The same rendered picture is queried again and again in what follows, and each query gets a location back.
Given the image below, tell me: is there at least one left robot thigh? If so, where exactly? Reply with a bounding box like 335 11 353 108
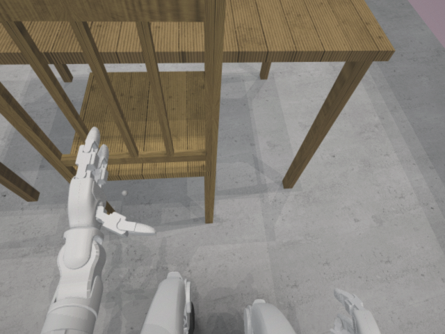
140 278 191 334

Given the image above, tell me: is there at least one robot right hand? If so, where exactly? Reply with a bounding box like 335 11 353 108
330 288 382 334

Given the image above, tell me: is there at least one left robot forearm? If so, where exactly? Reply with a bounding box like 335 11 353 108
40 227 106 334

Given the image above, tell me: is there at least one right robot thigh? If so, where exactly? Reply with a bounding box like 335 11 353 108
243 303 297 334

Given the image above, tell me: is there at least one table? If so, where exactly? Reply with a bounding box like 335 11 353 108
0 0 395 202

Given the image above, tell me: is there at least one chair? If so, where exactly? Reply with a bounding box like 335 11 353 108
0 0 226 223

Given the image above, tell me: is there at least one robot left hand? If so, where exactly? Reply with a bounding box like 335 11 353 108
67 127 156 238

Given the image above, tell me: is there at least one robot thigh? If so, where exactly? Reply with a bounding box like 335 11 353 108
140 278 191 334
243 303 297 334

